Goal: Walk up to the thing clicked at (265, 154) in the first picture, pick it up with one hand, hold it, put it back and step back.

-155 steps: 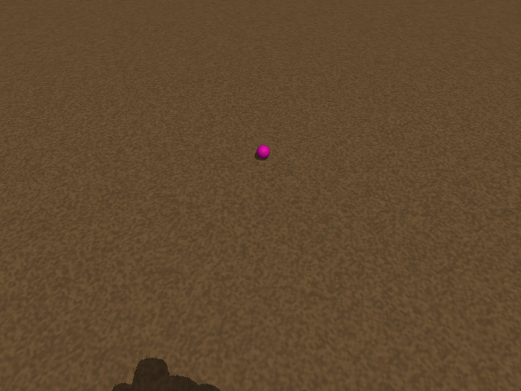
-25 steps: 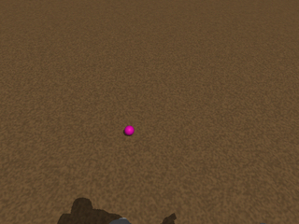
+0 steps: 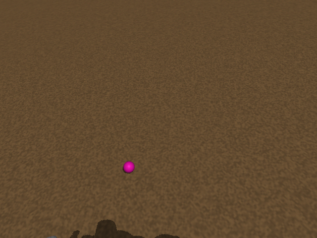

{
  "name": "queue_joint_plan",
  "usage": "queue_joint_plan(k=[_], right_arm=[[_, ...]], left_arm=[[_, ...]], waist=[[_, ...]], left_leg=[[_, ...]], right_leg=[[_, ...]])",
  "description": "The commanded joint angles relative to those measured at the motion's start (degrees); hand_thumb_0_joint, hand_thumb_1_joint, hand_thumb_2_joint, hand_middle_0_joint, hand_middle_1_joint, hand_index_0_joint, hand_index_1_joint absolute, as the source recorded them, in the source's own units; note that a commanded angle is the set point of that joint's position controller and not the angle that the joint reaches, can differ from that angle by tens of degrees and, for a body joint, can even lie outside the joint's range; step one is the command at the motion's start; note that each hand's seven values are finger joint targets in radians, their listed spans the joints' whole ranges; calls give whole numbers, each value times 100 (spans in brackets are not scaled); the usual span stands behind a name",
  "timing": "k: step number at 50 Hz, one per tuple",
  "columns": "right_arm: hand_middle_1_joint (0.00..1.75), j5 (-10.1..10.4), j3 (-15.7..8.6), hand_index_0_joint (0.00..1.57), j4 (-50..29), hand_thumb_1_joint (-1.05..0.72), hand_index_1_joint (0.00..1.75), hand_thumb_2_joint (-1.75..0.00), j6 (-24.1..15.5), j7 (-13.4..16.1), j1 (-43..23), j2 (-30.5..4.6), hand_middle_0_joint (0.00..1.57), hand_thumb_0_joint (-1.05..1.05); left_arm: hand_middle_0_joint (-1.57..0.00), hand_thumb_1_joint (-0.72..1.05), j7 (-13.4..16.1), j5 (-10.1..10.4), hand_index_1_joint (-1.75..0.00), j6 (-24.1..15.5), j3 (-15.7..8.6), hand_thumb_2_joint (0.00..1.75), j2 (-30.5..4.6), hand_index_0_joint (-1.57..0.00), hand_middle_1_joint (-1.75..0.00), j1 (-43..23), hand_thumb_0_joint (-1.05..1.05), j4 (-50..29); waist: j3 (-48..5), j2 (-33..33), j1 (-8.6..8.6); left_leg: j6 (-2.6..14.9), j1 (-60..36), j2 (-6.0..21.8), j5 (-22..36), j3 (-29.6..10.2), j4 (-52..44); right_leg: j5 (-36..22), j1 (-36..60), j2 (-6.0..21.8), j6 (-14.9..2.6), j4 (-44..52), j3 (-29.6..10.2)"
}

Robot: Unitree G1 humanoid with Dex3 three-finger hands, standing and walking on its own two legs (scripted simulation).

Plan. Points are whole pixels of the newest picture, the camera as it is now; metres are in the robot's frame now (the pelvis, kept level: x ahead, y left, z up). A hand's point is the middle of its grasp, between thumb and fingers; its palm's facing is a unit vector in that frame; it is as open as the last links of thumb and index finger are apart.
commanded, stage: walk up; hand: left
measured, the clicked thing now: (129, 167) +0.68 +0.28 -0.72
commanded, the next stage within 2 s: none
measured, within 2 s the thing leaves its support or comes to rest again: neither
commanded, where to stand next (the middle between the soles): +0.32 +0.03 m, yaw +2 degrees
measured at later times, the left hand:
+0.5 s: hand (69, 225) +0.20 +0.30 -0.14, palm faces +0.00 -0.94 -0.34, open 7.4 cm
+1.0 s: hand (78, 191) +0.29 +0.30 -0.14, palm faces +0.02 -0.91 -0.42, open 7.4 cm
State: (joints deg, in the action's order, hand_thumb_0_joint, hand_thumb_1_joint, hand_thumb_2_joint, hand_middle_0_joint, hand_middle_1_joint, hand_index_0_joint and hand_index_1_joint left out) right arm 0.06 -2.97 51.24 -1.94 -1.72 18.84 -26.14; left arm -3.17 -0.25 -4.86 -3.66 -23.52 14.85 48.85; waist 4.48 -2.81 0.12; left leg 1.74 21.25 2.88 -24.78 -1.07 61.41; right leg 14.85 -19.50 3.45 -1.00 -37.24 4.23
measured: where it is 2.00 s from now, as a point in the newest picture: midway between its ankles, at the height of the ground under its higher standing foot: (170, 232)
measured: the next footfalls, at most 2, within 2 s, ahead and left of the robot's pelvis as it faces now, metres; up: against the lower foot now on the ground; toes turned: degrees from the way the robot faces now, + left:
left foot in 0.32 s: +0.24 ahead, +0.14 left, +0.00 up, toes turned +7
right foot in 0.68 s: +0.35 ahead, -0.12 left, +0.00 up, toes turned +1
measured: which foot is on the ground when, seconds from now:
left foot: up 0.00-0.30, down 0.32-0.70, up 0.72-0.96, down 0.98-1.00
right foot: down 0.00-0.34, up 0.36-0.66, down 0.68-1.00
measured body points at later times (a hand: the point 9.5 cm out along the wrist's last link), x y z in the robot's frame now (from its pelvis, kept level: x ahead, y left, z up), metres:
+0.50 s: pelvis +0.16 +0.02 +0.01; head +0.18 +0.05 +0.46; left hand +0.20 +0.34 -0.12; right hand +0.26 -0.29 -0.08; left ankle +0.20 +0.14 -0.72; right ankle +0.17 -0.12 -0.66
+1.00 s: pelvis +0.24 +0.01 -0.01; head +0.26 +0.00 +0.44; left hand +0.29 +0.34 -0.11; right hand +0.32 -0.31 -0.13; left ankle +0.28 +0.15 -0.72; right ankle +0.31 -0.13 -0.72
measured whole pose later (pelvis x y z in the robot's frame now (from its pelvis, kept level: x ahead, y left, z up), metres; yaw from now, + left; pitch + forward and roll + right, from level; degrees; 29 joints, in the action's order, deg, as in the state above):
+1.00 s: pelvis +0.24 +0.01 -0.01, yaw +2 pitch -3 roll +1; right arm -0.8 -2.6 55.2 0.0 -1.3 13.2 -23.7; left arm -0.1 -0.8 -1.6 -1.5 -23.5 13.3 52.8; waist 5.2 -0.7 -1.2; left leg 0.2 19.6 1.7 -17.5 1.7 39.7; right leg 16.2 -22.3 4.5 0.6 -41.1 1.4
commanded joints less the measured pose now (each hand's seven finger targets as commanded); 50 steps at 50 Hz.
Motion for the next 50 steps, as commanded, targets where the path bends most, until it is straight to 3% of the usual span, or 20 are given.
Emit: queue_joint_plan(k=[1, 9, 13, 15, 16, 17, 18, 22, 25, 30, 31, 33, 34, 35, 36, 41, 46, 48, 49, 50], right_arm=[[30, 4, -312, 20, -297, -90, 30, -90, -215, -35, 326, -1035, 20, 0], [30, -114, -312, 20, -606, -90, 30, -90, -198, -214, -603, -758, 20, 0], [30, -101, -348, 20, -566, -90, 30, -90, -262, -231, -430, -723, 20, 0], [30, -116, -434, 20, -382, -90, 30, -90, -320, -162, 78, -891, 20, 0], [30, -169, -553, 20, -303, -90, 30, -90, -356, -91, 660, -1257, 20, 0], [30, -165, -674, 20, -453, -90, 30, -90, -376, -35, 870, -1761, 20, 0], [30, 31, -714, 20, -478, -90, 30, -90, -340, -29, 801, -1798, 20, 0], [30, 33, -435, 20, -652, -90, 30, -90, -353, 43, -6, -1205, 20, 0], [30, -45, -413, 20, -771, -90, 30, -90, -334, 35, -177, -1210, 20, 0], [30, -34, -266, 20, -741, -90, 30, -90, -188, 86, -467, -1057, 20, 0], [30, -2, -247, 20, -724, -90, 30, -90, -134, 98, -578, -1038, 20, 0], [30, 85, -126, 20, -720, -90, 30, -90, -37, 111, -735, -708, 20, 0], [30, 73, -80, 20, -797, -90, 30, -90, -35, 87, -412, -586, 20, 0], [30, 34, 22, 20, -739, -90, 30, -90, 44, 75, -113, -276, 20, 0], [30, -35, -185, 20, -664, -90, 30, -90, 100, 151, -333, -862, 20, 0], [30, -83, -260, 20, -139, -90, 30, -90, 128, 100, -104, -950, 20, 0], [30, -77, -217, 20, 148, -90, 30, -90, 122, 59, -133, -684, 20, 0], [30, -117, -252, 20, 312, -90, 30, -90, 70, 109, -55, -763, 20, 0], [30, -149, -259, 20, 300, -90, 30, -90, 26, 149, -133, -884, 20, 0], [30, -149, -278, 20, 132, -90, 30, -90, -9, 147, -628, -1249, 20, 0]], left_arm=[[-20, 90, 159, 42, -30, -112, -408, 90, -1597, -20, -30, 295, 0, -323], [-20, 90, 146, -17, -30, -137, -398, 90, -1614, -20, -30, 607, 0, -461], [-20, 90, 157, -11, -30, -100, -358, 90, -1674, -20, -30, 322, 0, -555], [-20, 90, 167, 6, -30, -61, -220, 90, -1409, -20, -30, 509, 0, -526], [-20, 90, 171, 18, -30, -55, -103, 90, -1095, -20, -30, 740, 0, -580], [-20, 90, 171, 95, -30, -24, -95, 90, -875, -20, -30, 778, 0, -621], [-20, 90, 276, 18, -30, 27, -213, 90, -1426, -20, -30, 566, 0, -486], [-20, 90, 201, 56, -30, 83, -176, 90, -1291, -20, -30, 844, 0, -163], [-20, 90, 118, -2, -30, 110, -173, 90, -1145, -20, -30, 785, 0, -143], [-20, 90, 269, -4, -30, 79, -154, 90, -900, -20, -30, 587, 0, 9], [-20, 90, 308, 0, -30, 66, -153, 90, -873, -20, -30, 594, 0, 69], [-20, 90, 372, -35, -30, -5, -196, 90, -1047, -20, -30, 796, 0, 234], [-20, 90, 360, -88, -30, -44, -330, 90, -1446, -20, -30, 984, 0, 133], [-20, 90, 371, -110, -30, -88, -380, 90, -1817, -20, -30, 857, 0, 31], [-20, 90, 384, -54, -30, -43, -436, 90, -2154, -20, -30, 660, 0, -19], [-20, 90, 416, -86, -30, 17, -285, 90, -1678, -20, -30, 116, 0, -97], [-20, 90, 382, -89, -30, 129, -205, 90, -1496, -20, -30, -390, 0, -96], [-20, 90, 359, -28, -30, 216, -68, 90, -1223, -20, -30, -528, 0, -60], [-20, 90, 351, -6, -30, 255, 27, 90, -1005, -20, -30, -491, 0, -30], [-20, 90, 346, 75, -30, 290, 92, 90, -780, -20, -30, -384, 0, 29]], waist=[[-201, 1335, -79], [-69, 1068, -337], [-155, 873, -32], [-480, 256, 239], [-916, -767, 487], [-951, -1484, 542], [-899, -759, 547], [-139, -529, 10], [-87, -759, 48], [-279, -683, -80], [-393, -563, -131], [-626, -36, -356], [-909, 818, -341], [-770, 1528, -197], [-581, 1338, -315], [-399, 1280, -111], [-552, 1336, -7], [-524, 915, 139], [-443, 413, 161], [-288, -563, -45]], left_leg=[[-30, 1188, 249, 612, -136, -196], [-118, 801, 225, 1255, 241, -2164], [3, -274, 56, 1410, 506, -2805], [149, -1589, -282, 1193, 640, -3225], [483, -2549, 385, 419, -510, -3669], [1157, -3243, 1889, -28, -3294, -4433], [1613, -2799, 2266, 347, -3614, -4465], [1031, -1187, 1343, 1771, -1096, -4390], [1214, -880, 1197, 1481, -686, -4459], [1081, -228, 1130, 3751, -170, -3538], [949, -229, 991, 3693, -59, -3199], [496, 90, 593, 2277, 148, -2336], [389, 493, 242, 704, 414, -1505], [108, 1138, -230, -739, 459, -545], [87, 1224, -181, -1249, 82, 24], [-15, 848, 153, -197, -58, -533], [-62, -514, -127, 347, 352, -2166], [-5, -1263, -210, 782, 348, -2816], [74, -1283, 154, 378, -265, -3517], [416, -559, 1102, -1127, -1954, -4392]], right_leg=[[-49, 964, 1258, -1124, 2164, -1631], [-19, 925, 1236, -1169, 2097, -1048], [-265, 549, 1247, -1008, 1592, -772], [-1223, 100, 806, -717, 266, -249], [-1193, -571, 465, -443, -1432, -8], [1057, -2126, -523, -105, -2577, 119], [1744, -2071, -160, -181, -3073, -552], [717, -1301, 295, -131, -2409, -764], [580, -1008, 263, 60, -1563, -410], [-290, 142, -35, 98, -493, -53], [-613, 399, -170, 69, -88, 11], [-1325, 1188, -228, -62, 625, -139], [-330, 1702, 253, -268, 1066, -914], [758, 1517, 1705, -786, 1939, -3160], [1235, 1123, 2219, -1538, 2102, -3899], [804, 540, 1240, -1088, 1766, -2138], [628, -278, 943, -905, 1325, -1378], [1146, -995, 819, -625, 903, -1225], [1408, -1197, 597, -443, 518, -1044], [1540, -1154, 8, -102, -2, -648]])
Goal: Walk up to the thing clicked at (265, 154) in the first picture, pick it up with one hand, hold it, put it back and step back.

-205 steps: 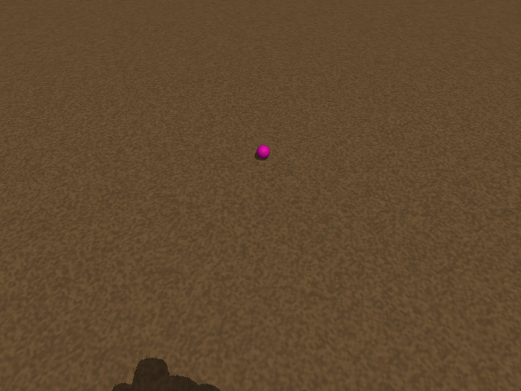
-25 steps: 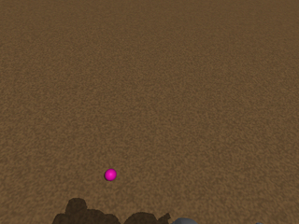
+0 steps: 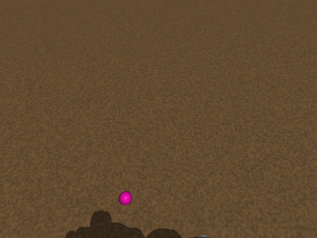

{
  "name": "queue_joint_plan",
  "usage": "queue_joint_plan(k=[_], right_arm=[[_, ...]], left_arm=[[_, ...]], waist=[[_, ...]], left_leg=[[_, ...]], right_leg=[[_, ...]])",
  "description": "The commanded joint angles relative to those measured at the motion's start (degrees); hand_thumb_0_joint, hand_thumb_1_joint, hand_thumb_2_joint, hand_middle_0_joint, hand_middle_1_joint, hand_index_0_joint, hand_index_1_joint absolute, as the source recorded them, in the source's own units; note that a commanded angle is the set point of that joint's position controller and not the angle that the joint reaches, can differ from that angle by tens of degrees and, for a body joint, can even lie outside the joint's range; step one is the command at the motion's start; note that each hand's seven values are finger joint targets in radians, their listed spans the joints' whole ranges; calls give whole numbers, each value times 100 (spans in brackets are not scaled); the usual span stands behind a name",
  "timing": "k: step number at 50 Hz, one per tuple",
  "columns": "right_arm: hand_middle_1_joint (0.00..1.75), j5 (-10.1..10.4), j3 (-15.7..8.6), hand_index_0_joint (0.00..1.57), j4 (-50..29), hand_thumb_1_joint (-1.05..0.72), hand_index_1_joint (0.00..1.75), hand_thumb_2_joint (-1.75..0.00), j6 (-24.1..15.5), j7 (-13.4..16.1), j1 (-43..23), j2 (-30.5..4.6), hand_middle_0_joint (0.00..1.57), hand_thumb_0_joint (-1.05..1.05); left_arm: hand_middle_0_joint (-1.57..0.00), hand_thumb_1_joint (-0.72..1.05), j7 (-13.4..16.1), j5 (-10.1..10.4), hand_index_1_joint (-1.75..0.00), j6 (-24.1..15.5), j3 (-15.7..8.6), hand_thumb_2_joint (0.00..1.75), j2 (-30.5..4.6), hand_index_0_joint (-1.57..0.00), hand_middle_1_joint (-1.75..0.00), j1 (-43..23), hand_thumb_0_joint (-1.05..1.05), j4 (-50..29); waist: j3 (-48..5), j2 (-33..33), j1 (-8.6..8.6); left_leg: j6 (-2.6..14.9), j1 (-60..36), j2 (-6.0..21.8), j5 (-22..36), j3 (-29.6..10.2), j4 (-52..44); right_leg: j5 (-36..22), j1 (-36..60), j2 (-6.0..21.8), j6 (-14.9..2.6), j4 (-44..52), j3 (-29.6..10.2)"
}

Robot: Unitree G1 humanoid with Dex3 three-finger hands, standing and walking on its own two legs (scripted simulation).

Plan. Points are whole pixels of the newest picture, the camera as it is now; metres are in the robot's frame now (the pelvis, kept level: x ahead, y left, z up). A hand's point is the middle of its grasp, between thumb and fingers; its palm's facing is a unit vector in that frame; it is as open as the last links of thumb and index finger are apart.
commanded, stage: walk up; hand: left
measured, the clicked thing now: (125, 198) +0.44 +0.25 -0.71
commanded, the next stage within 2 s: stand in 1.40 s
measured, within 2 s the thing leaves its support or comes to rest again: neither
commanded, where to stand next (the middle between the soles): +0.08 +0.02 m, yaw -1 degrees
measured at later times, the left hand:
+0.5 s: hand out of the picture +0.13 +0.26 -0.13, palm faces -0.02 -0.93 -0.36, open 7.4 cm
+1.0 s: hand (74, 237) +0.15 +0.25 -0.12, palm faces -0.06 -0.93 -0.35, open 7.4 cm
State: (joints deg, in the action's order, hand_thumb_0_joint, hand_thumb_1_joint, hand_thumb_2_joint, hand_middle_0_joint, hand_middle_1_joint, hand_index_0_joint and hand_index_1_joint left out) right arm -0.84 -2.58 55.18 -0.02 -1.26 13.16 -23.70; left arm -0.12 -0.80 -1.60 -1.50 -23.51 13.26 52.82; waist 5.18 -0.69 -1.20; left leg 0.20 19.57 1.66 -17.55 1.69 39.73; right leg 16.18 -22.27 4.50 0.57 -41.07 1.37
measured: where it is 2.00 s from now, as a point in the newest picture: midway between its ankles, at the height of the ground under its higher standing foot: outside the picture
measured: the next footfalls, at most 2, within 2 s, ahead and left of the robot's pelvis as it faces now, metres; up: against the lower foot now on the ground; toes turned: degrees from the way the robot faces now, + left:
none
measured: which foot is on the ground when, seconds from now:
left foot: down 0.00-1.00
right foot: down 0.00-1.00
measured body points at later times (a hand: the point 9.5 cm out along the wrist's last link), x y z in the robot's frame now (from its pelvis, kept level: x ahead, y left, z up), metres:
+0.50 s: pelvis +0.05 +0.01 +0.03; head +0.07 +0.00 +0.47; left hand +0.13 +0.31 -0.10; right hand +0.17 -0.30 -0.10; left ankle +0.04 +0.13 -0.71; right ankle +0.06 -0.14 -0.71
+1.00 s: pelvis +0.05 +0.00 +0.03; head +0.06 +0.00 +0.48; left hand +0.16 +0.30 -0.10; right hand +0.11 -0.31 -0.10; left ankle +0.04 +0.13 -0.71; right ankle +0.06 -0.14 -0.71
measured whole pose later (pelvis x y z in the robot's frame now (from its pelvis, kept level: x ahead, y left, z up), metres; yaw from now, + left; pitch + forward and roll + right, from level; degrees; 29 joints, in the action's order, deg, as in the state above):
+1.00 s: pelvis +0.05 +0.00 +0.03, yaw -2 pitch -3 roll +0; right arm -0.1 -1.1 66.5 0.6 -0.9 5.2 -20.7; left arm 0.0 -0.4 -0.9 -0.2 -19.7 3.5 66.1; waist 3.9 -0.4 1.2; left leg -1.1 5.3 2.2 -11.8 3.6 19.8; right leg 9.7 -8.1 1.9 1.9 -20.3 -1.6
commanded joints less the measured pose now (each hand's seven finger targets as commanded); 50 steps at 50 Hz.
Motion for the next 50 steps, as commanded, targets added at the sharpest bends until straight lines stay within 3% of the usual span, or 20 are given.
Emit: queue_joint_plan(k=[1, 2, 3, 5, 6, 7, 9, 11, 14, 17, 31, 45, 50], right_arm=[[30, 1, -322, 20, -310, -90, 30, -90, -169, 76, -411, -1696, 20, 0], [30, -6, -260, 20, -351, -90, 30, -90, -163, 75, -742, -1505, 20, 0], [30, 8, -163, 20, -336, -90, 30, -90, -168, 77, -902, -1325, 20, 0], [30, 38, -86, 20, -212, -90, 30, -90, -172, 58, -827, -1151, 20, 0], [30, 51, -60, 20, -129, -90, 30, -90, -167, 57, -756, -1110, 20, 0], [30, 56, -63, 20, -74, -90, 30, -90, -153, 57, -728, -1119, 20, 0], [30, 47, -63, 20, 50, -90, 30, -90, -157, 80, -752, -1146, 20, 0], [30, 65, -44, 20, 113, -90, 30, -90, -181, 90, -911, -1143, 20, 0], [30, 117, -40, 20, 252, -90, 30, -90, -199, 117, -855, -1052, 20, 0], [30, 144, -64, 20, 374, -90, 30, -90, -179, 136, -925, -1031, 20, 0], [30, 104, -65, 20, 665, -90, 30, -90, -85, 100, -1486, -915, 20, 0], [30, 57, -48, 20, 729, -90, 30, -90, -99, 91, -1285, -868, 20, 0], [30, 51, -49, 20, 738, -90, 30, -90, -104, 98, -1154, -881, 20, 0]], left_arm=[[-20, 90, 83, 89, -30, -14, -266, 90, -1190, -20, -30, -307, 0, -159], [-20, 90, 69, 86, -30, -12, -258, 90, -1192, -20, -30, -116, 0, -23], [-20, 90, 53, 91, -30, -41, -209, 90, -989, -20, -30, 63, 0, 141], [-20, 90, 78, 82, -30, -121, -223, 90, -1092, -20, -30, 88, 0, 351], [-20, 90, 80, 80, -30, -130, -223, 90, -1192, -20, -30, -119, 0, 327], [-20, 90, 73, 76, -30, -124, -194, 90, -1226, -20, -30, -306, 0, 330], [-20, 90, 56, 93, -30, -120, -118, 90, -1155, -20, -30, -530, 0, 383], [-20, 90, 65, 126, -30, -133, -77, 90, -1104, -20, -30, -463, 0, 533], [-20, 90, 88, 134, -30, -184, -71, 90, -1150, -20, -30, -593, 0, 658], [-20, 90, 111, 156, -30, -171, -46, 90, -1095, -20, -30, -754, 0, 752], [-20, 90, 108, 67, -30, -122, -20, 90, -941, -20, -30, -1196, 0, 1019], [-20, 90, 79, 28, -30, -78, -87, 90, -942, -20, -30, -1329, 0, 951], [-20, 90, 79, 28, -30, -67, -95, 90, -905, -20, -30, -1309, 0, 923]], waist=[[-52, -747, 88], [57, -391, -130], [-9, -412, -216], [-359, -587, -168], [-469, -550, -65], [-435, -536, 28], [-360, -574, 82], [-484, -466, 1], [-928, -100, 112], [-1062, -90, 144], [-917, 125, 136], [-677, 107, 158], [-746, 125, 171]], left_leg=[[1022, 704, 1670, -2586, -2590, -2556], [994, 902, 1463, -2291, -2164, -2404], [787, 791, 1136, -1668, -1591, -2092], [415, 546, 763, -494, -1044, -1553], [321, 361, 618, -540, -915, -1513], [287, 181, 568, -811, -896, -1577], [277, -39, 641, -771, -966, -1809], [313, -329, 716, 103, -922, -1739], [265, -956, 598, 1552, -564, -1396], [234, -1290, 612, 2082, -464, -1464], [142, -1596, 618, 1658, -300, -2113], [81, -1401, 530, 959, -278, -2365], [101, -1443, 547, 986, -277, -2352]], right_leg=[[1387, -42, -262, -191, -395, -130], [1025, 348, -213, -168, -297, -198], [672, 598, -224, -185, 233, -173], [-201, 1149, -168, -245, 1012, -314], [-162, 1075, -62, -294, 1202, -589], [7, 869, 25, -336, 1305, -719], [-267, 767, -9, -290, 1236, -595], [-785, 950, -5, -237, 1327, -491], [-1968, 1214, 216, -263, 1465, -618], [-2293, 1298, 263, -236, 1505, -577], [-2050, 1511, 311, -110, 2188, -623], [-1392, 1501, 247, -122, 2379, -695], [-1432, 1503, 229, -123, 2365, -707]])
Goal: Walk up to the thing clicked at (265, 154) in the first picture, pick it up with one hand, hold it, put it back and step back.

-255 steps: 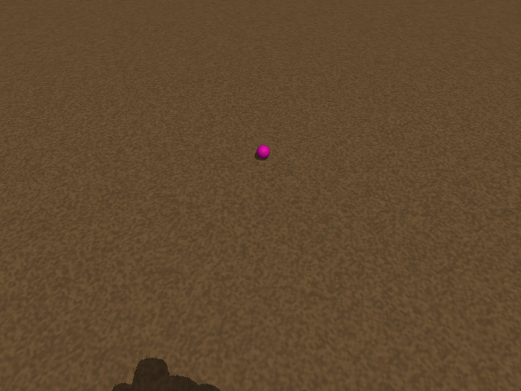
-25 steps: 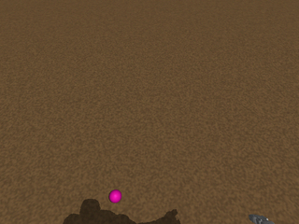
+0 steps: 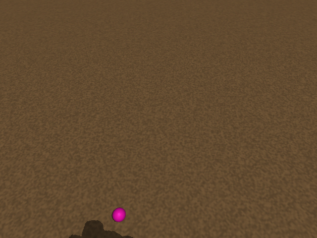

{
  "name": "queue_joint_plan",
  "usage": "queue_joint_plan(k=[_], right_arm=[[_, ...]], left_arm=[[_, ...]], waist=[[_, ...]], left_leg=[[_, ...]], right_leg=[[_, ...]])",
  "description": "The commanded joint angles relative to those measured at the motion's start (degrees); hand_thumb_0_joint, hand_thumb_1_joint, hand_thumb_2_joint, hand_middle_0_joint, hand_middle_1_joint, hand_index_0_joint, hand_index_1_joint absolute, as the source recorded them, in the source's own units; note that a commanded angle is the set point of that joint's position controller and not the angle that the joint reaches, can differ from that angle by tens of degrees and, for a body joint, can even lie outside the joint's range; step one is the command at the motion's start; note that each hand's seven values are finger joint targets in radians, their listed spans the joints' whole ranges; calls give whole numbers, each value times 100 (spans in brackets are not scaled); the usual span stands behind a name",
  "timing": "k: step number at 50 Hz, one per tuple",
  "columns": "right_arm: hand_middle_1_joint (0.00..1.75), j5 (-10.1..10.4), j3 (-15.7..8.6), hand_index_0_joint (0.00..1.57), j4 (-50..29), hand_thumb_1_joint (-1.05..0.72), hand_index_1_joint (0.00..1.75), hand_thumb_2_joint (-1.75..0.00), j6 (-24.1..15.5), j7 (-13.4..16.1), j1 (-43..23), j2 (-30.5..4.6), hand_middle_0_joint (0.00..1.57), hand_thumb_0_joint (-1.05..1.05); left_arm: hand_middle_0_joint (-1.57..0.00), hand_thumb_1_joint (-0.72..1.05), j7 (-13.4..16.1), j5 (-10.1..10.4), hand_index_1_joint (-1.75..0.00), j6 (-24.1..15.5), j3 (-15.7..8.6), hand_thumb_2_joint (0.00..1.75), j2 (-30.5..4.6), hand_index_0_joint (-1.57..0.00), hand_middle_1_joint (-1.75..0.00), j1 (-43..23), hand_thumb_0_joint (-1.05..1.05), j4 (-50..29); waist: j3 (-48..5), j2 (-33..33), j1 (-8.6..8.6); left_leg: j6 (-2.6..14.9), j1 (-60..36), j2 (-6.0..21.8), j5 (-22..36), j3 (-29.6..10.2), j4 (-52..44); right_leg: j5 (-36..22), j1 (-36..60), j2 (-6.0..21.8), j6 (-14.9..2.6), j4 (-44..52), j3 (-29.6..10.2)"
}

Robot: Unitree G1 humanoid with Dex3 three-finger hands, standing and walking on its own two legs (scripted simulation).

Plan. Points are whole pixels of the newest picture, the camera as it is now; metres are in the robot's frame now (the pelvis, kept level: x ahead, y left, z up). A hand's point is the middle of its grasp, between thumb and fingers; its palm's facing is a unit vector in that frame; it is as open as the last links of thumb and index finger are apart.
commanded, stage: walk up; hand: left
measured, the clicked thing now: (119, 214) +0.39 +0.26 -0.74
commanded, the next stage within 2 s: stand in 0.40 s
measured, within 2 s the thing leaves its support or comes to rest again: neither
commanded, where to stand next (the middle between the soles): +0.03 +0.02 m, yaw +1 degrees
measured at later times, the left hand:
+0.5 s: hand out of the picture +0.09 +0.25 -0.15, palm faces -0.02 -0.94 -0.35, open 7.4 cm
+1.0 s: hand out of the picture +0.07 +0.25 -0.15, palm faces -0.02 -0.94 -0.35, open 7.4 cm
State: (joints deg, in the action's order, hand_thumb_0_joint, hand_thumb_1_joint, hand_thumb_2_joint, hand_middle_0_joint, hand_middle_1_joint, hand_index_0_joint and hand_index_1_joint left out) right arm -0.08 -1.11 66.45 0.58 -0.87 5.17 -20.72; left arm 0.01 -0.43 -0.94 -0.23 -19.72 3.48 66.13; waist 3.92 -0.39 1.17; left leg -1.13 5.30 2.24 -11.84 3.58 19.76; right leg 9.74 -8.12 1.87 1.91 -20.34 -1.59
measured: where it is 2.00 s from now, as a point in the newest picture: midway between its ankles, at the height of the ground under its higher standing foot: outside the picture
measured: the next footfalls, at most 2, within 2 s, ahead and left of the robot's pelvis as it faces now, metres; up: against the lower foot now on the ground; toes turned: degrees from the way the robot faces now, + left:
none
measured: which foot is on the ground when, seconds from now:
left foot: down 0.00-1.00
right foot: down 0.00-1.00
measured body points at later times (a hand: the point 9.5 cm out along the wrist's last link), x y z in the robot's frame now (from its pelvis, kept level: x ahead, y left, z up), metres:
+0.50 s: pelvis +0.00 +0.00 +0.00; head +0.01 +0.00 +0.45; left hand +0.09 +0.30 -0.13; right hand +0.08 -0.30 -0.13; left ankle -0.01 +0.13 -0.75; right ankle +0.02 -0.14 -0.75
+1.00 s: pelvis +0.00 -0.01 +0.00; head +0.01 -0.01 +0.45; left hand +0.08 +0.30 -0.13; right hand +0.08 -0.31 -0.13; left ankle -0.01 +0.13 -0.75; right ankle +0.02 -0.14 -0.75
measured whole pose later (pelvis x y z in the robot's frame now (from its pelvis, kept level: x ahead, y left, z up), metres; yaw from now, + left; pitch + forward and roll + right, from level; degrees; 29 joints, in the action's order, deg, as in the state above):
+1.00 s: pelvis +0.00 -0.01 +0.00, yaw +1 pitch -2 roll +0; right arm -0.4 -0.9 65.7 -0.1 -0.6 5.5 -20.2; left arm -0.2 -0.4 -0.5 0.1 -20.2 5.8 65.3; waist 3.2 0.0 0.6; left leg -1.8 4.9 2.6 -10.6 2.5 17.7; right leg 8.9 -7.4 1.5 1.3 -18.5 -0.5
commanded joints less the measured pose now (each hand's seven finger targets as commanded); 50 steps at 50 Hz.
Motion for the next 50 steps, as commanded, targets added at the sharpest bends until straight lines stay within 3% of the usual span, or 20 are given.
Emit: queue_joint_plan(k=[1, 19, 21, 23, 30, 34, 40, 46, 50], right_arm=[[30, -24, -209, 20, -379, -90, 30, -90, -166, 63, -346, -1184, 20, 0], [30, -36, -238, 20, -464, -90, 30, -90, -156, 63, -278, -1196, 20, 0], [30, -30, -211, 20, -472, -90, 30, -90, -169, 81, -340, -1129, 20, 0], [30, -33, -212, 20, -437, -90, 30, -90, -194, 94, -307, -1190, 20, 0], [30, -34, -192, 20, -418, -90, 30, -90, -195, 96, -372, -1143, 20, 0], [30, -38, -193, 20, -419, -90, 30, -90, -199, 85, -354, -1157, 20, 0], [30, -37, -199, 20, -417, -90, 30, -90, -191, 80, -344, -1163, 20, 0], [30, -50, -191, 20, -429, -90, 30, -90, -213, 88, -257, -1151, 20, 0], [30, -42, -188, 20, -413, -90, 30, -90, -200, 89, -222, -1136, 20, 0]], left_arm=[[-20, 90, 65, -8, -30, -125, -226, 90, -1280, -20, -30, -331, 0, -384], [-20, 90, 64, -19, -30, -106, -213, 90, -1237, -20, -30, -168, 0, -437], [-20, 90, 70, 6, -30, -90, -199, 90, -1266, -20, -30, -152, 0, -422], [-20, 90, 64, 23, -30, -88, -187, 90, -1223, -20, -30, -114, 0, -428], [-20, 90, 56, 4, -30, -74, -185, 90, -1286, -20, -30, -110, 0, -443], [-20, 90, 50, 0, -30, -91, -170, 90, -1271, -20, -30, -59, 0, -447], [-20, 90, 47, -8, -30, -83, -179, 90, -1294, -20, -30, -52, 0, -442], [-20, 90, 42, -4, -30, -97, -185, 90, -1307, -20, -30, -63, 0, -473], [-20, 90, 52, -2, -30, -99, -177, 90, -1313, -20, -30, -34, 0, -463]], waist=[[-556, 66, -60], [-534, 29, -71], [-555, 278, -54], [-610, 23, -52], [-524, -69, -44], [-620, -48, -57], [-493, 38, -56], [-704, 22, -56], [-605, 143, -54]], left_leg=[[225, 39, 485, 383, -485, -373], [271, -42, 526, 326, -479, -401], [194, -149, 624, 836, -574, -447], [168, -261, 604, 1103, -518, -405], [138, -160, 593, 706, -507, -504], [169, -180, 619, 785, -528, -509], [154, -95, 596, 493, -555, -526], [167, -147, 628, 844, -546, -462], [159, -138, 613, 862, -556, -449]], right_leg=[[-713, 76, 461, -264, 270, -381], [-822, 18, 430, -246, 231, -378], [-899, -23, 494, -230, 302, -355], [-1131, 24, 522, -226, 315, -380], [-816, 35, 532, -233, 443, -382], [-900, 117, 548, -240, 445, -368], [-495, 4, 529, -236, 527, -369], [-971, 194, 591, -280, 423, -373], [-960, 152, 571, -275, 443, -328]])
